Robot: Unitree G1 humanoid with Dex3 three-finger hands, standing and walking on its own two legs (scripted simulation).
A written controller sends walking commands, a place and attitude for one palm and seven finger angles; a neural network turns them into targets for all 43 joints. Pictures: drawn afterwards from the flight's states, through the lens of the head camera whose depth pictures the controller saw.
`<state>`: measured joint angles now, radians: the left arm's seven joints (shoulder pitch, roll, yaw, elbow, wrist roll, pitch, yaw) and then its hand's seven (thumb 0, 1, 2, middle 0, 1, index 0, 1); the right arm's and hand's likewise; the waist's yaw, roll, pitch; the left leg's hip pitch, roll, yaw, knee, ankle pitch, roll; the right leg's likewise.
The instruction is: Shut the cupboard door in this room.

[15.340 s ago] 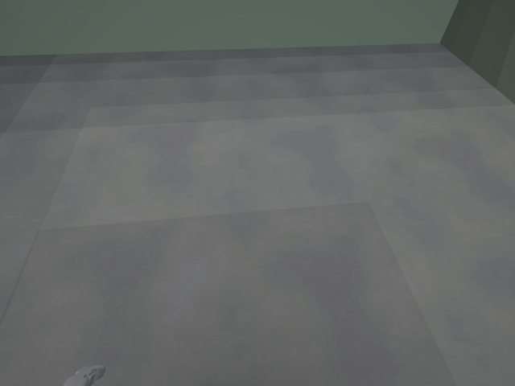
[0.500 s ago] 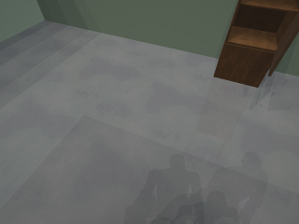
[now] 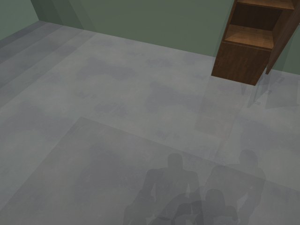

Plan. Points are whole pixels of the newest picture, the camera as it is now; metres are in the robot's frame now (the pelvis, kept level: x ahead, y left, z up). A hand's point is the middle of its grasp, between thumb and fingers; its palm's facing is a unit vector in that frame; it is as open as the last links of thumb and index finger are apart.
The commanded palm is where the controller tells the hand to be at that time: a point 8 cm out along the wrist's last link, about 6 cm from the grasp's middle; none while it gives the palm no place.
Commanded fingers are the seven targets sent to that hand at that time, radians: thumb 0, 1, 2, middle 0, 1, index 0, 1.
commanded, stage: stand and wait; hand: left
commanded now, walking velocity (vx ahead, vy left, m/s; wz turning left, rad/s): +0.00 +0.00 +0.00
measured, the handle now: out of the picture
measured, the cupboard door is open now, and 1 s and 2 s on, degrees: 81 81 81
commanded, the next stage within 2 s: turn or walk to find it in 0.18 s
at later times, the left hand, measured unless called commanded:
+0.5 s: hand out of the picture +0.03 +0.18 -0.17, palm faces +0.03 -0.97 -0.23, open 7.4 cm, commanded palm none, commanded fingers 0.00 0.90 0.90 -0.20 -0.30 -0.20 -0.30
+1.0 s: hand out of the picture +0.02 +0.20 -0.17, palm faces +0.06 -0.96 -0.26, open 7.4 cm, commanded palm none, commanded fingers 0.00 0.90 0.90 -0.20 -0.30 -0.20 -0.30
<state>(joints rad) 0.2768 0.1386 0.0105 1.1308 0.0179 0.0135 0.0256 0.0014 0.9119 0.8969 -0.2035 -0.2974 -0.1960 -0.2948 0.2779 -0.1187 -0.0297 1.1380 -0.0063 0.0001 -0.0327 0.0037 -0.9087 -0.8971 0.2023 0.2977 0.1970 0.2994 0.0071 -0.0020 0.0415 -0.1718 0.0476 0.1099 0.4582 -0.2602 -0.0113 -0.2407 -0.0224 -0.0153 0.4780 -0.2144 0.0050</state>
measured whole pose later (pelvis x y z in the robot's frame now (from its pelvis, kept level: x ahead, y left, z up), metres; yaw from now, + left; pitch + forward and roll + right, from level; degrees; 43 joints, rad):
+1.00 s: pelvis +0.01 -0.01 +0.00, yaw +4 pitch -2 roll +0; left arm 0.20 0.24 0.00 1.12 0.02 -0.01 0.01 0.00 0.91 0.90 -0.21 -0.30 -0.20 -0.30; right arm 0.18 -0.22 -0.02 1.11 -0.01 0.00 -0.01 0.00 -0.91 -0.90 0.20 0.30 0.20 0.30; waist 0.01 0.00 0.06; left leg -0.14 0.04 0.05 0.41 -0.23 -0.02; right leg -0.18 -0.03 -0.08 0.42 -0.21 0.00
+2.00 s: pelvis +0.00 -0.03 +0.00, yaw +0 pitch -1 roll +1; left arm 0.17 0.21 0.01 1.05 0.02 0.00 -0.01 0.00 0.91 0.90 -0.21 -0.30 -0.20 -0.30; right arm 0.20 -0.23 -0.03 1.09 -0.01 0.03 -0.01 0.01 -0.91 -0.90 0.20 0.30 0.20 0.30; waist -0.01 0.03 0.08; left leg -0.21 0.07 0.06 0.58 -0.41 -0.01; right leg -0.26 0.02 -0.03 0.53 -0.25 -0.04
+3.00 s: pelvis +0.03 +0.00 +0.01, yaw +4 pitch -1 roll +0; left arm 0.11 0.32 0.00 1.10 0.01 0.00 0.00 0.00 0.91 0.90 -0.21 -0.30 -0.20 -0.30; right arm 0.12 -0.32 0.00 1.10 -0.01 0.00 -0.01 0.01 -0.91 -0.90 0.21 0.30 0.20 0.30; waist 0.00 -0.01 0.06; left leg -0.09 0.00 -0.02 0.36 -0.24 -0.01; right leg -0.13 -0.04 -0.09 0.38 -0.22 0.01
